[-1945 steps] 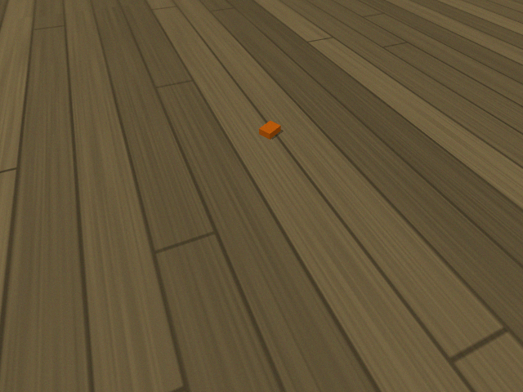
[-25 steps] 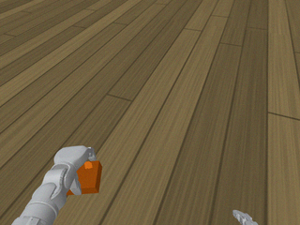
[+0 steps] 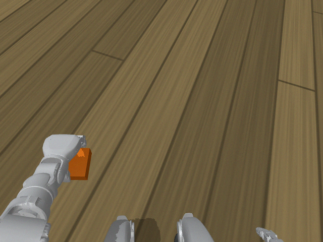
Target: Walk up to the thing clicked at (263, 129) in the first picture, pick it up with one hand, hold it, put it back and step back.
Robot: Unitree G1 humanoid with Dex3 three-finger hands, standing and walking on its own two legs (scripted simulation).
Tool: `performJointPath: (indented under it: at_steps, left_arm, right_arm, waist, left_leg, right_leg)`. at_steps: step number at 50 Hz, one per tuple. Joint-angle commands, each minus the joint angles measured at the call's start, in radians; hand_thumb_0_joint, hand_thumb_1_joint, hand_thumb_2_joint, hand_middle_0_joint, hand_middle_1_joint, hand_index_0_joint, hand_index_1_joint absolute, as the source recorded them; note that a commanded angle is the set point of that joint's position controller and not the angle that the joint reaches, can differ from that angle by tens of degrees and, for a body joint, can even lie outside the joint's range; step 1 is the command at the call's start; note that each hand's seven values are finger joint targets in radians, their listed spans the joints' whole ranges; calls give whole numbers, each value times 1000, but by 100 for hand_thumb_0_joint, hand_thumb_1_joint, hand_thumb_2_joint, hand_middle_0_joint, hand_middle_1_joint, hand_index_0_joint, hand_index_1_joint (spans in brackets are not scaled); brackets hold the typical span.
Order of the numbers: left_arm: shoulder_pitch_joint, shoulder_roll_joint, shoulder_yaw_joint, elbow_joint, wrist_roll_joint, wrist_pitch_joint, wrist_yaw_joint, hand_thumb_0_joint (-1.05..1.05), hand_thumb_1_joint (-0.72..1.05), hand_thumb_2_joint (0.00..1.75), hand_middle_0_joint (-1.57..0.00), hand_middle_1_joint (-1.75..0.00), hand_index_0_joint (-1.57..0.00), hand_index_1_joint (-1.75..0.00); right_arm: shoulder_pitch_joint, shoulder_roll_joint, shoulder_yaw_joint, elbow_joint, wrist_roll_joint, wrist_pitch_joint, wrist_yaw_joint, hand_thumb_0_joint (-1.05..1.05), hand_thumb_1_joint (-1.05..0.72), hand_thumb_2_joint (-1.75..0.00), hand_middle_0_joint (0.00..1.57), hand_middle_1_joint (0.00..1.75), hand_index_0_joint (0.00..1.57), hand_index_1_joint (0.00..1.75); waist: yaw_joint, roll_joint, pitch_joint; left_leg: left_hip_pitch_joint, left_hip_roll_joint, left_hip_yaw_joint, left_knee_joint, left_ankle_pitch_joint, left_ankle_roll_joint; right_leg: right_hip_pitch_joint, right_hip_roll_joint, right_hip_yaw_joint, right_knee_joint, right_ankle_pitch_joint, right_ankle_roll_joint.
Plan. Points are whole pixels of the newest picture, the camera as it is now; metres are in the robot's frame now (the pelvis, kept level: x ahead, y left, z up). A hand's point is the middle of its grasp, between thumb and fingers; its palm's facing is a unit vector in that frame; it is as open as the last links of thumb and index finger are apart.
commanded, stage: crouch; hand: left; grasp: from above
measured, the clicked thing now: (68, 163) +0.37 +0.26 -0.15
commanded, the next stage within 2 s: lower in 1.66 s
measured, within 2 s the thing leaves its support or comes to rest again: rests again in 1.42 s
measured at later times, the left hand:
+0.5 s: hand (85, 167) +0.42 +0.27 -0.34, palm faces -0.46 +0.00 -0.89, open 10.9 cm
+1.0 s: hand (90, 167) +0.46 +0.28 -0.45, palm faces -0.47 -0.02 -0.88, open 10.8 cm
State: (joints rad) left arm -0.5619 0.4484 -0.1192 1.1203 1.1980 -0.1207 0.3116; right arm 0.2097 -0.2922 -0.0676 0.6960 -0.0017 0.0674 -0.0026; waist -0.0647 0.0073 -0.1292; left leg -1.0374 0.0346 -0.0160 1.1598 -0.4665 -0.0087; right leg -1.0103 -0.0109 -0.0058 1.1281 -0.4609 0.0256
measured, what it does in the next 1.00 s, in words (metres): lowers itself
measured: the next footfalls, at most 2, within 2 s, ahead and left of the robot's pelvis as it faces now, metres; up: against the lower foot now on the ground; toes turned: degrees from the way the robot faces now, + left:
none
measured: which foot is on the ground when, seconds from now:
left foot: down 0.00-1.00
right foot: down 0.00-1.00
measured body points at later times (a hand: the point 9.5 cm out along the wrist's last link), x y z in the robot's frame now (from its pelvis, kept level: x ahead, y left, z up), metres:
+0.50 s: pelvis -0.04 +0.01 -0.19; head +0.19 +0.04 +0.20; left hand +0.44 +0.27 -0.28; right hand -0.02 -0.26 -0.31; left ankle +0.04 +0.12 -0.64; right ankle +0.04 -0.14 -0.64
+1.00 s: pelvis -0.04 +0.01 -0.29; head +0.22 +0.05 +0.08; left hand +0.48 +0.28 -0.40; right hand -0.03 -0.28 -0.39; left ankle +0.04 +0.12 -0.64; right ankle +0.04 -0.14 -0.64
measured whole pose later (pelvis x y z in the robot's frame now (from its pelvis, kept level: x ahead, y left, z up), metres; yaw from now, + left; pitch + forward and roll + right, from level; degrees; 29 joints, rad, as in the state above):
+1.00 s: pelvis -0.04 +0.01 -0.29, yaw -6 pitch +36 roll -8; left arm -1.01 0.82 0.15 1.41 1.29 -0.23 0.30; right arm 0.17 -0.29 0.03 0.72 -0.13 -0.03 0.15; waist -0.24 0.00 -0.05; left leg -2.18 0.02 -0.13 2.23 -0.69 0.00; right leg -2.10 0.01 -0.06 2.14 -0.68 0.05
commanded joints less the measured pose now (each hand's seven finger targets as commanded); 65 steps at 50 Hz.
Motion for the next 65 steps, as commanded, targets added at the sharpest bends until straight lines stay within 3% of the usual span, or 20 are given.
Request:
performJointPath:
  at_steps: [1, 2, 5, 8, 16, 19, 23, 24, 27, 28, 31, 34, 41, 42, 48, 49, 55, 58, 63, 65]
  left_arm:
    - [-441, 229, 76, -80, -28, 26, 72, 0, 65, 71, -93, -76, -98, -71]
    - [-461, 268, 96, -71, -23, 30, 72, 0, 63, 71, -92, -75, -97, -70]
    - [-518, 273, 94, -68, -28, 36, 63, 0, 64, 76, -95, -75, -98, -72]
    - [-536, 360, 150, -59, -26, 42, 60, 0, 63, 73, -94, -75, -98, -71]
    - [-601, 449, 204, -5, -10, -5, 26, 0, 60, 69, -93, -67, -96, -64]
    - [-656, 496, 234, -27, 7, -40, 32, 0, 63, 67, -96, -64, -100, -61]
    - [-640, 480, 234, 49, 19, -63, 47, 0, 64, 65, -96, -64, -100, -60]
    - [-690, 507, 248, -16, 18, -75, 51, 0, 62, 67, -96, -64, -99, -61]
    - [-703, 551, 269, 4, 46, -82, 58, 0, 61, 61, -97, -58, -100, -55]
    - [-676, 528, 265, 43, 47, -77, 61, 0, 63, 62, -98, -60, -101, -57]
    - [-739, 586, 294, -14, 61, -89, 64, 0, 66, 65, -100, -62, -103, -59]
    - [-734, 568, 288, 10, 56, -93, 60, 0, 70, 69, -102, -65, -105, -62]
    - [-739, 653, 321, 77, 72, -102, 44, 0, 78, 72, -107, -68, -111, -64]
    - [-718, 618, 299, 105, 73, -101, 36, 0, 79, 72, -108, -68, -112, -64]
    - [-757, 666, 293, 149, 80, -113, 22, 0, 82, 66, -107, -69, -112, -64]
    - [-787, 700, 314, 125, 76, -122, 26, 0, 82, 66, -108, -68, -112, -64]
    - [-865, 749, 316, 143, 97, -148, 47, 0, 76, 58, -104, -62, -109, -57]
    - [-856, 774, 317, 165, 122, -151, 57, 0, 74, 58, -104, -58, -108, -54]
    - [-840, 746, 275, 246, 110, -139, 45, 0, 53, 26, -79, -57, -88, -47]
    - [-828, 756, 264, 252, 108, -134, 31, 0, 51, 24, -79, -55, -88, -45]
  right_arm:
    - [119, -146, -56, -51, -17, -49, -17, 0, -88, -89, 20, 30, 20, 30]
    - [133, -153, -61, -47, -19, -53, -21, 0, -88, -89, 20, 30, 20, 30]
    - [135, -151, -57, -44, -28, -70, -26, 0, -89, -89, 20, 30, 20, 30]
    - [139, -155, -57, -43, -33, -82, -29, 0, -89, -89, 20, 30, 20, 30]
    - [154, -175, -40, -34, -47, -105, -5, 0, -89, -89, 20, 30, 20, 30]
    - [179, -182, -27, -16, -57, -114, 9, 0, -89, -89, 20, 30, 20, 30]
    - [202, -191, -18, 7, -74, -128, 31, 0, -89, -90, 20, 30, 20, 30]
    - [209, -191, -14, 15, -78, -129, 38, 0, -89, -90, 20, 30, 20, 30]
    - [220, -200, -16, 29, -89, -128, 55, 0, -90, -90, 20, 30, 20, 30]
    - [224, -200, -13, 26, -95, -129, 63, 0, -90, -90, 20, 30, 20, 30]
    - [248, -209, -13, 45, -107, -125, 83, 0, -90, -90, 20, 30, 20, 30]
    - [247, -203, -10, 42, -115, -120, 101, 0, -90, -90, 20, 30, 20, 30]
    - [223, -211, 2, 31, -124, -108, 125, 0, -90, -90, 20, 30, 20, 30]
    - [223, -216, 1, 30, -127, -105, 130, 0, -90, -90, 20, 30, 20, 30]
    - [209, -231, 22, 21, -132, -96, 142, 0, -90, -90, 20, 30, 20, 30]
    - [204, -238, 23, 20, -131, -95, 142, 0, -90, -90, 20, 30, 20, 30]
    - [187, -255, 51, 23, -141, -96, 138, 0, -90, -90, 20, 30, 20, 30]
    - [193, -255, 62, 29, -146, -93, 138, 0, -90, -90, 20, 30, 20, 30]
    - [178, -260, 85, 23, -149, -90, 135, 0, -90, -90, 20, 30, 20, 30]
    - [173, -265, 91, 21, -145, -87, 131, 0, -91, -90, 20, 30, 20, 30]
  waist:
    - [-48, 93, -476]
    - [-48, 101, -510]
    - [-72, 122, -551]
    - [-56, 145, -615]
    - [-101, 170, -624]
    - [-119, 178, -677]
    - [-136, 201, -690]
    - [-144, 232, -704]
    - [-122, 304, -766]
    - [-130, 295, -759]
    - [-134, 344, -779]
    - [-152, 303, -748]
    - [-157, 263, -700]
    - [-162, 258, -690]
    - [-176, 269, -650]
    - [-189, 272, -641]
    - [-208, 354, -597]
    - [-201, 385, -626]
    - [-231, 340, -549]
    - [-223, 331, -544]
  left_leg:
    - [127, -34, 8, 32, 184, 20]
    - [100, -33, 2, 61, 167, 19]
    - [-18, -30, -13, 142, 100, 18]
    - [-78, -26, -26, 199, 44, 17]
    - [-262, -27, -82, 341, -128, 19]
    - [-315, -30, -73, 428, -105, 23]
    - [-331, -29, -76, 514, -46, 21]
    - [-319, -25, -83, 530, -10, 18]
    - [-284, -25, -65, 597, 92, 15]
    - [-283, -24, -68, 614, 118, 14]
    - [-272, -20, -59, 671, 190, 10]
    - [-355, -22, -42, 723, 164, 22]
    - [-525, -21, -25, 807, 110, 37]
    - [-529, -24, -25, 811, 94, 36]
    - [-589, -20, -36, 858, 61, 37]
    - [-612, -19, -43, 859, 42, 35]
    - [-615, -15, -65, 881, -62, 22]
    - [-606, -18, -59, 910, -35, 21]
    - [-714, -22, -55, 939, -95, 32]
    - [-713, -20, -67, 940, -85, 29]
  right_leg:
    - [-58, 37, -22, 16, 160, -53]
    - [-83, 39, -26, 52, 148, -54]
    - [-181, 36, -35, 150, 100, -58]
    - [-253, 32, -41, 224, 47, -62]
    - [-513, 28, -61, 402, -93, -65]
    - [-567, 25, -65, 463, -80, -64]
    - [-640, 16, -73, 530, -42, -61]
    - [-663, 16, -79, 555, -22, -62]
    - [-694, 21, -81, 610, 32, -67]
    - [-700, 15, -81, 620, 50, -63]
    - [-718, 19, -87, 664, 88, -63]
    - [-696, 24, -89, 680, 104, -58]
    - [-691, 38, -97, 743, 101, -51]
    - [-705, 38, -98, 749, 83, -51]
    - [-750, 47, -115, 806, 61, -52]
    - [-763, 48, -122, 819, 51, -52]
    - [-886, 45, -142, 877, -34, -59]
    - [-889, 49, -146, 899, -13, -61]
    - [-906, 52, -153, 907, -46, -56]
    - [-918, 54, -160, 923, -40, -58]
